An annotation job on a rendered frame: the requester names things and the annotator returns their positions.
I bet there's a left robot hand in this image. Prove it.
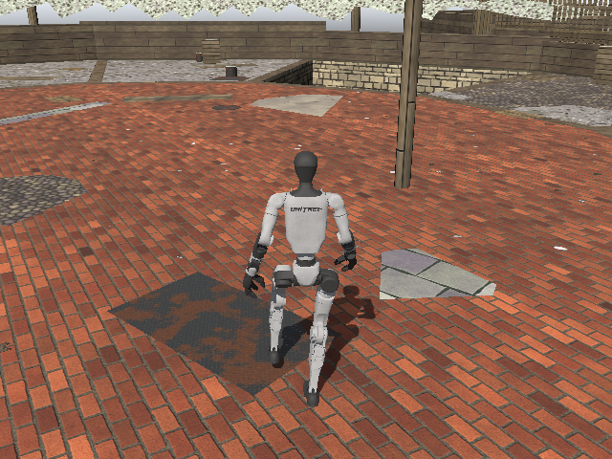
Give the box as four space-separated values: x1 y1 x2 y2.
243 273 265 298

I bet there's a robot right upper arm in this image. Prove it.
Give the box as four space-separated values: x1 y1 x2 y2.
326 192 352 245

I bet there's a robot right shin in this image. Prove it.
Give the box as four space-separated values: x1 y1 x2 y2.
308 327 328 393

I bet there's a left robot forearm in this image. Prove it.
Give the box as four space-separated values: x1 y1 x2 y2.
246 231 268 276

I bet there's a right robot forearm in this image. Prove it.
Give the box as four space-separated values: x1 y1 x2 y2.
341 230 356 259

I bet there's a robot left upper arm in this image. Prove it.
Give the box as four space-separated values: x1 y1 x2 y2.
258 192 286 247

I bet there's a right robot hand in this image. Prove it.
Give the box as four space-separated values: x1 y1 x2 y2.
334 254 357 272

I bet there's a left robot foot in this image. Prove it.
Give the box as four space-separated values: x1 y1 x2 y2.
266 343 279 364

